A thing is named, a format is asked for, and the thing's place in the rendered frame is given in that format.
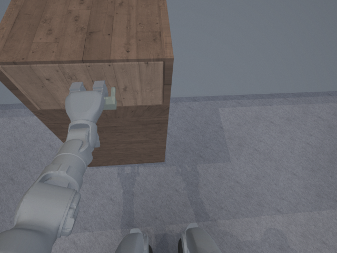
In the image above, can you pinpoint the drawer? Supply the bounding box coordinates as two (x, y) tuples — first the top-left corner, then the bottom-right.
(0, 62), (163, 110)

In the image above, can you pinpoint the robot left hand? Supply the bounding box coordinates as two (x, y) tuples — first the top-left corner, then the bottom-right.
(65, 80), (108, 148)

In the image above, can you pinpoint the robot left forearm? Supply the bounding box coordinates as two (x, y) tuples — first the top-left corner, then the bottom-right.
(14, 120), (97, 226)

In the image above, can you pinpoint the right robot thigh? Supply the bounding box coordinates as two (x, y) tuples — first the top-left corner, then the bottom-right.
(181, 227), (222, 253)

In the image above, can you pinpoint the left robot shin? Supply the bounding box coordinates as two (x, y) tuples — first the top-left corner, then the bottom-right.
(130, 228), (143, 235)

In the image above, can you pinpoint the left robot upper arm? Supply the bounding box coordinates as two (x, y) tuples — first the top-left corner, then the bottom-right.
(0, 182), (81, 253)

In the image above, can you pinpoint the cabinet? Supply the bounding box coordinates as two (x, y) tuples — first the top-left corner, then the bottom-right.
(0, 0), (174, 167)

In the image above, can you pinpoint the handle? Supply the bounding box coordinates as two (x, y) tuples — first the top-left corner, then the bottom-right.
(103, 87), (117, 110)

